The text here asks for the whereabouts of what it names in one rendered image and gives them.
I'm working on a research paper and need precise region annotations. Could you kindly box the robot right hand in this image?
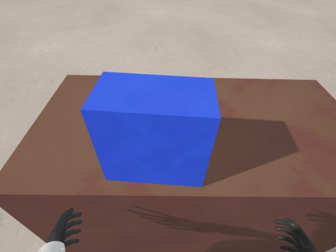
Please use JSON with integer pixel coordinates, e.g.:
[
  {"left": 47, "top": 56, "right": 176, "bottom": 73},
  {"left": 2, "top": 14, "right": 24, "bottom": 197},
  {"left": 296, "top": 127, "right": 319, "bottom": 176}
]
[{"left": 274, "top": 217, "right": 317, "bottom": 252}]

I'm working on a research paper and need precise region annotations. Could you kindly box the pedestal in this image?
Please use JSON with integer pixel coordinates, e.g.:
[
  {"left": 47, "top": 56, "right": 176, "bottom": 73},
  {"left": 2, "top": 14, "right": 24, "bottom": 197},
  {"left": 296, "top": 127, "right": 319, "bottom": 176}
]
[{"left": 0, "top": 75, "right": 336, "bottom": 252}]

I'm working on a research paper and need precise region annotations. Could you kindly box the robot left hand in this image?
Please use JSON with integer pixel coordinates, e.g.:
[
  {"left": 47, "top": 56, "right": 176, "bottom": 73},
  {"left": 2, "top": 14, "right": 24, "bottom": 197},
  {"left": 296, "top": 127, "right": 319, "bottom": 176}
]
[{"left": 47, "top": 208, "right": 82, "bottom": 247}]

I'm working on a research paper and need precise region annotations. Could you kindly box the left robot forearm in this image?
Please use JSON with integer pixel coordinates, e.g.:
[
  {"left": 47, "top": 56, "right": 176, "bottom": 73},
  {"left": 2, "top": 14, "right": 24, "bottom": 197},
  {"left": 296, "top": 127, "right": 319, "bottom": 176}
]
[{"left": 38, "top": 241, "right": 65, "bottom": 252}]

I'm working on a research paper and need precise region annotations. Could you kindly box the carton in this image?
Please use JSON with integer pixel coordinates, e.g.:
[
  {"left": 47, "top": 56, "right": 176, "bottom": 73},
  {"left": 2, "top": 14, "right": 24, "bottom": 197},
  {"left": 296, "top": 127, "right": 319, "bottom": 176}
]
[{"left": 80, "top": 72, "right": 221, "bottom": 187}]

